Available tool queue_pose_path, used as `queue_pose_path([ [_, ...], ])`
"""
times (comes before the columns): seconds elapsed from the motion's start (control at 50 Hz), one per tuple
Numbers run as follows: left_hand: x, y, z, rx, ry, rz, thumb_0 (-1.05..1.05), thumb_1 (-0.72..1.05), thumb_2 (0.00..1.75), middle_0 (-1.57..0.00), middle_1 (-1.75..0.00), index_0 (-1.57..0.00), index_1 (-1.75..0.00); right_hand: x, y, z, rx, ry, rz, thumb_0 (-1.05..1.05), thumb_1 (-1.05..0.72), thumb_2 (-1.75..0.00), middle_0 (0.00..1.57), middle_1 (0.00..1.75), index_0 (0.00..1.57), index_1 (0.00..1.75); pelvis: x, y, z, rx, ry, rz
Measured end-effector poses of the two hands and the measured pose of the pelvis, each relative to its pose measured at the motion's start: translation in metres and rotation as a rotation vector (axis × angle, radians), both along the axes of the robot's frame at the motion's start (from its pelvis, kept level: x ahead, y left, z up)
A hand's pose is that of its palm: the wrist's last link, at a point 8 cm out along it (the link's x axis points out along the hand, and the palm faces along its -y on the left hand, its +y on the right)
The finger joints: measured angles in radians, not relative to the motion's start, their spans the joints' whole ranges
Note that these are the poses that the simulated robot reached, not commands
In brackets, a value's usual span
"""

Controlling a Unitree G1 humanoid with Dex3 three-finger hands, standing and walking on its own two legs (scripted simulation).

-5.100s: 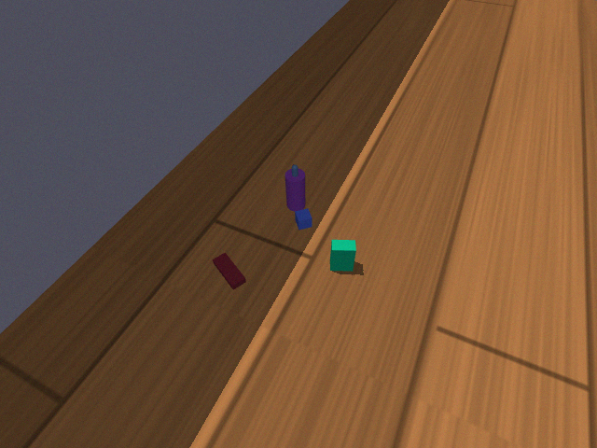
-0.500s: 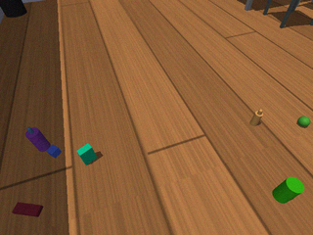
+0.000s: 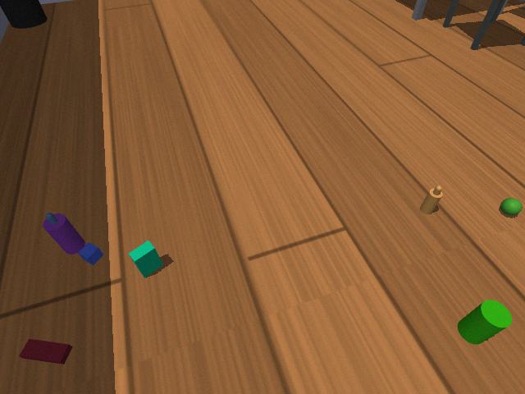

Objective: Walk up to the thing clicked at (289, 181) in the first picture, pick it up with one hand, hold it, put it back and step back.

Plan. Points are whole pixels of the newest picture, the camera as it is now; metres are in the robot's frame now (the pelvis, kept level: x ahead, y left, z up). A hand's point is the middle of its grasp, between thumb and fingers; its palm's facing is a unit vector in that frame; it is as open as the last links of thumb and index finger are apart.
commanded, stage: stand
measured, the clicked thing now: (62, 231) +0.86 +0.88 -0.66
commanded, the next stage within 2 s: walk up in 0.62 s
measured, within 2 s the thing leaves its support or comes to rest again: neither
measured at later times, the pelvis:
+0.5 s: pelvis +0.00 +0.00 +0.00, yaw +0 degrees
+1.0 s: pelvis +0.07 -0.06 -0.02, yaw -2 degrees
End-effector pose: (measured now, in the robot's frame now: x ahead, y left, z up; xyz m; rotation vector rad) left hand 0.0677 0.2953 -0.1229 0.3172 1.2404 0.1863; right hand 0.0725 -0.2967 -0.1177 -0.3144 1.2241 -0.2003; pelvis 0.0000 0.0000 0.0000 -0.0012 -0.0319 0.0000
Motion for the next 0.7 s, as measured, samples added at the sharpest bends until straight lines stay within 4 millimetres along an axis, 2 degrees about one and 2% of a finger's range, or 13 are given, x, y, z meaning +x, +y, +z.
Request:
queue_pose_path([
  [0.62, -0.0079, 0.0003, 0.0006, 0.003, 0.001, 0.004, 0.01, 0.9, 0.89, -0.2, -0.3, -0.2, -0.3, -0.0071, -0.0016, -0.0004, -0.001, 0.004, -0.001, 0.01, -0.9, -0.89, 0.2, 0.3, 0.2, 0.3, -0.0032, -0.0008, -0.0001, 0.0, -0.008, 0.004],
  [0.7, -0.005, 0.0035, 0.0038, -0.005, -0.004, -0.018, 0.01, 0.9, 0.89, -0.21, -0.3, -0.2, -0.3, -0.0093, -0.0092, 0.003, 0.014, -0.044, -0.019, 0.01, -0.9, -0.89, 0.2, 0.3, 0.2, 0.3, 0.001, -0.0037, -0.0012, 0.006, 0.0, -0.022],
])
